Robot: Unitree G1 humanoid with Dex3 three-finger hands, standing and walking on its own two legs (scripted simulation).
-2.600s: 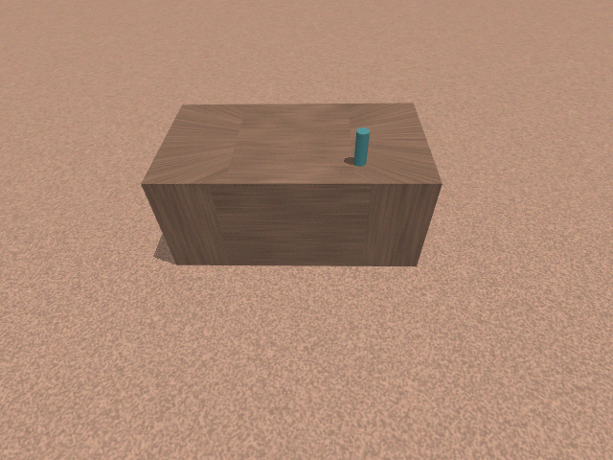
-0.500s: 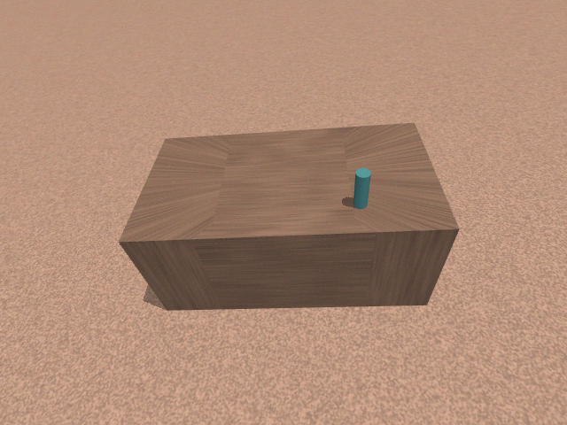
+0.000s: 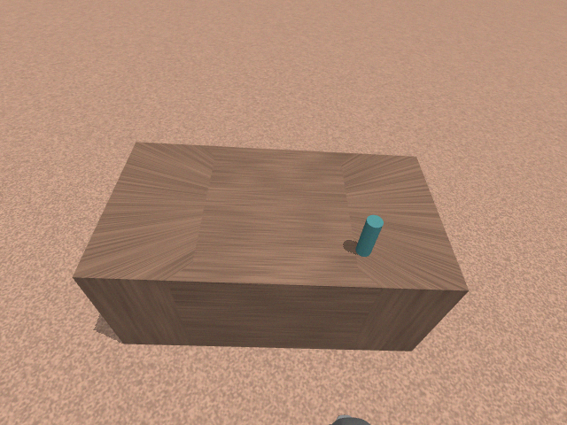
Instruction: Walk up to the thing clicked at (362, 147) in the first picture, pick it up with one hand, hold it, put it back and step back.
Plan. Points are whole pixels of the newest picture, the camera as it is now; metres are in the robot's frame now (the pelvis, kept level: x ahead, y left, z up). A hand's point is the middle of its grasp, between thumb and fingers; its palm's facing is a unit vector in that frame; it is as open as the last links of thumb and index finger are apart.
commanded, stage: walk up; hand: right
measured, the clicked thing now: (368, 236) +0.64 -0.23 -0.26
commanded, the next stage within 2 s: none
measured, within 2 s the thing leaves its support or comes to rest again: neither
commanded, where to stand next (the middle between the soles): +0.22 -0.03 m, yaw +0 degrees
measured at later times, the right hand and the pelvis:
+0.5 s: hand (475, 423) +0.19 -0.30 -0.16, palm faces -0.04 +0.94 -0.34, open 7.4 cm; pelvis +0.12 -0.04 -0.01, yaw -1 degrees
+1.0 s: hand (442, 385) +0.24 -0.26 -0.15, palm faces -0.06 +0.94 -0.34, open 7.4 cm; pelvis +0.12 -0.02 -0.01, yaw +0 degrees
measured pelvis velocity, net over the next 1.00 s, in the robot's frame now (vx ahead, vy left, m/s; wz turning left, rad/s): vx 0.12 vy -0.02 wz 0.00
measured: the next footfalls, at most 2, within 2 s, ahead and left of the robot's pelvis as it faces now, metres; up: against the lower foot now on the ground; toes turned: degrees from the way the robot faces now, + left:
right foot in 0.22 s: +0.16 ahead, -0.15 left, +0.00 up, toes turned -2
left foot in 0.62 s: +0.23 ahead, +0.10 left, +0.00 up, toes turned +1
